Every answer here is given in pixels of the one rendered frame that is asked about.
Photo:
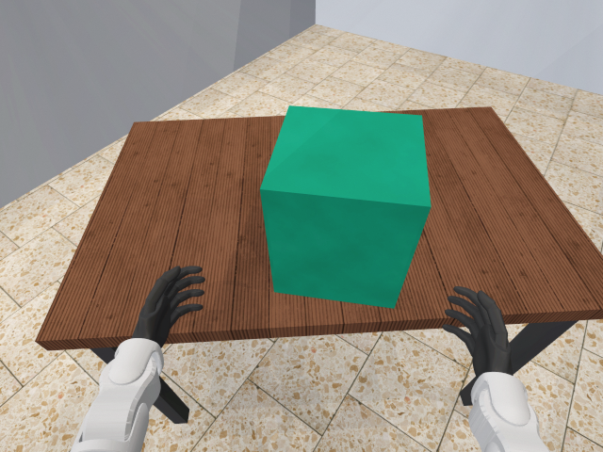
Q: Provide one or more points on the left robot hand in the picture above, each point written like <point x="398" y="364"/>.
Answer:
<point x="160" y="310"/>

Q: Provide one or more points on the robot right forearm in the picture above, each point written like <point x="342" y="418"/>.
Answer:
<point x="501" y="419"/>

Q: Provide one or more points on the carton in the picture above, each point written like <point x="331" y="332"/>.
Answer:
<point x="345" y="199"/>

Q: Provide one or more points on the right robot hand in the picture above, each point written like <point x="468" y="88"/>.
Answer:
<point x="488" y="342"/>

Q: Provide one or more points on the robot left forearm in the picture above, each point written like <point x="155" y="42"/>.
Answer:
<point x="118" y="418"/>

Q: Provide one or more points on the table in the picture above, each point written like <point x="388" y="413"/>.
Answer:
<point x="187" y="193"/>

